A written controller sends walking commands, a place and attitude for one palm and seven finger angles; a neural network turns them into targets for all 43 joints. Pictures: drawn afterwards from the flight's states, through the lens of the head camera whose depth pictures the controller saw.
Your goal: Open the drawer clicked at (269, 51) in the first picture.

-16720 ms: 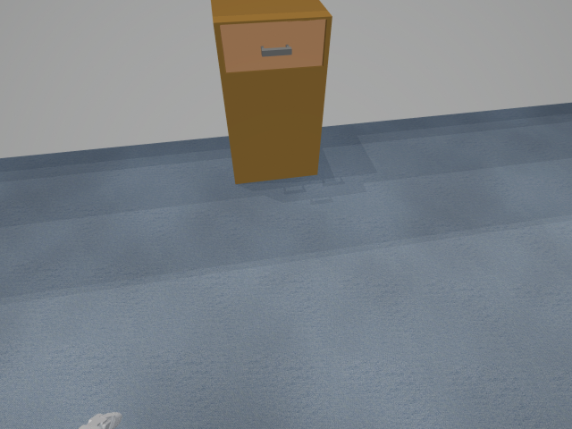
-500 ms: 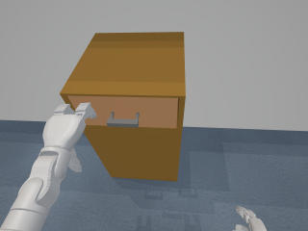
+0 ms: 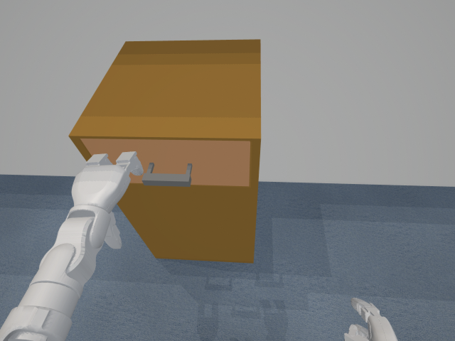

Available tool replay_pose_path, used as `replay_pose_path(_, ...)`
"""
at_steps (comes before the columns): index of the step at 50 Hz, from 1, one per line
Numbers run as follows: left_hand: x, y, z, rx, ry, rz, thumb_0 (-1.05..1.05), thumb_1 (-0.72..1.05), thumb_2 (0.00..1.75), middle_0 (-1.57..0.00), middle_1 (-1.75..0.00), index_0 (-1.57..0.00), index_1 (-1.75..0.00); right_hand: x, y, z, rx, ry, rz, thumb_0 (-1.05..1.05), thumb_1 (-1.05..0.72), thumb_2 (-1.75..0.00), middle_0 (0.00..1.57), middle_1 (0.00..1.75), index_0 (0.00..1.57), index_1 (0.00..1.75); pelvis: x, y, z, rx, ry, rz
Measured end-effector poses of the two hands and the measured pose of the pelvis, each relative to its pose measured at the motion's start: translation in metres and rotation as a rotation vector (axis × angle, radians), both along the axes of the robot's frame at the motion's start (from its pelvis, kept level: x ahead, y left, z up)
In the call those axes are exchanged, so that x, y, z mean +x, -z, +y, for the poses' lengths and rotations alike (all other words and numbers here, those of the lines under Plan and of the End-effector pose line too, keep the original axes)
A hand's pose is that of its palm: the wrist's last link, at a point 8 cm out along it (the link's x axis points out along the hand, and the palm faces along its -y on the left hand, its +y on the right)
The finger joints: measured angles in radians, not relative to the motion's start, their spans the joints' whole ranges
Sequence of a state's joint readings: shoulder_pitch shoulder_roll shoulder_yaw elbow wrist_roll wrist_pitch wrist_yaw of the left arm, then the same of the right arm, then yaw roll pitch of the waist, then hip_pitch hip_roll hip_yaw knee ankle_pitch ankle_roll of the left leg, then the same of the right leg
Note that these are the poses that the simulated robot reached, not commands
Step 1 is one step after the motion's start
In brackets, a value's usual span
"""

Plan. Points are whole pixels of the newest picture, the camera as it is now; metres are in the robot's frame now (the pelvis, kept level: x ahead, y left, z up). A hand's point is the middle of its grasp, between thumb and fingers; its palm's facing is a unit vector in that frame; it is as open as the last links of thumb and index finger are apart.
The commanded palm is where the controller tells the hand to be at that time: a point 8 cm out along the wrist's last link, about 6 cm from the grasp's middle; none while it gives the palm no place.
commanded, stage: move the hooked fingers above the handle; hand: left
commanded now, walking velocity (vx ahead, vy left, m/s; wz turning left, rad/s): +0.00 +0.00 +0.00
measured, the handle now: (168, 173) +0.49 +0.21 -0.07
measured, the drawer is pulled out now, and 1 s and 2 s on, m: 0.00 0.00 0.00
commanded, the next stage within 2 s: none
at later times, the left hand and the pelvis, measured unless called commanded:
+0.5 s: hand (136, 192) +0.38 +0.24 +0.01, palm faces -0.05 -0.05 -1.00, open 13.9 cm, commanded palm +0.36 +0.23 +0.07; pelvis +0.00 +0.02 -0.01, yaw +0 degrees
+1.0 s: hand (161, 179) +0.43 +0.20 -0.01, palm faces -0.03 -0.05 -1.00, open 13.8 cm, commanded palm +0.41 +0.21 +0.04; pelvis -0.01 +0.02 -0.02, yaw +0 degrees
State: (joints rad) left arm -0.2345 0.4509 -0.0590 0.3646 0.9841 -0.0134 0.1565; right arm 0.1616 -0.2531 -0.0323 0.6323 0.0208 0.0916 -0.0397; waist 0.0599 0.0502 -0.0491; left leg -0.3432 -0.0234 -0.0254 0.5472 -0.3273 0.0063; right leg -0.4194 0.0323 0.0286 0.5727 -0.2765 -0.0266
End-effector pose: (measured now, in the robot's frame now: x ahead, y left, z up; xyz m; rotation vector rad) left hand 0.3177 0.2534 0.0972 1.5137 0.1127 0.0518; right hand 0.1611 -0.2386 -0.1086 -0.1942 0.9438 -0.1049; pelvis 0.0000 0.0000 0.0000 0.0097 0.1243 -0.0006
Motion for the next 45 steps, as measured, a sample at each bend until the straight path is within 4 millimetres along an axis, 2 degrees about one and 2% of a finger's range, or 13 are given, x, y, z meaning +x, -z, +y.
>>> replay_pose_path(9,0.016,0.010,-0.020,-0.026,0.107,-0.033,0.00,-0.49,0.30,-0.32,-1.20,-0.32,-1.20,-0.024,0.009,-0.006,-0.015,0.057,0.061,0.01,-0.91,-0.90,0.20,0.30,0.20,0.30,0.004,0.004,0.007,-0.001,0.012,0.030)
replay_pose_path(15,0.023,0.012,-0.013,-0.002,0.062,-0.074,0.00,-0.49,0.30,-0.32,-1.20,-0.32,-1.20,-0.037,0.014,-0.001,0.004,0.080,0.091,0.00,-0.91,-0.90,0.20,0.30,0.20,0.30,0.003,0.006,0.012,-0.002,0.019,0.045)
replay_pose_path(21,0.032,0.026,-0.007,0.014,0.018,-0.013,0.00,-0.49,0.30,-0.32,-1.20,-0.32,-1.20,-0.046,0.017,0.005,0.005,0.084,0.112,0.00,-0.91,-0.90,0.20,0.30,0.20,0.30,0.000,0.007,0.015,-0.004,0.011,0.051)
replay_pose_path(25,0.040,0.032,-0.016,0.008,0.064,0.011,0.00,-0.49,0.30,-0.32,-1.20,-0.32,-1.20,-0.052,0.017,0.005,-0.012,0.087,0.119,0.00,-0.91,-0.90,0.20,0.30,0.20,0.30,-0.002,0.009,0.017,-0.007,0.003,0.058)
replay_pose_path(31,0.055,0.028,-0.035,-0.013,0.141,-0.049,0.00,-0.49,0.30,-0.32,-1.20,-0.32,-1.20,-0.063,0.020,0.004,-0.019,0.107,0.133,0.00,-0.91,-0.90,0.20,0.30,0.20,0.30,-0.004,0.013,0.020,-0.008,0.009,0.076)
replay_pose_path(41,0.070,0.049,-0.019,0.046,0.030,0.008,0.00,-0.49,0.30,-0.32,-1.20,-0.31,-1.20,-0.095,0.030,0.001,-0.009,0.139,0.209,0.00,-0.91,-0.90,0.20,0.30,0.20,0.30,-0.010,0.017,0.018,-0.006,0.016,0.114)
replay_pose_path(45,0.075,0.056,-0.026,0.034,0.064,0.035,0.00,-0.49,0.30,-0.32,-1.20,-0.32,-1.20,-0.108,0.032,-0.003,-0.030,0.147,0.247,0.00,-0.91,-0.90,0.20,0.30,0.20,0.30,-0.011,0.019,0.018,-0.010,0.005,0.129)
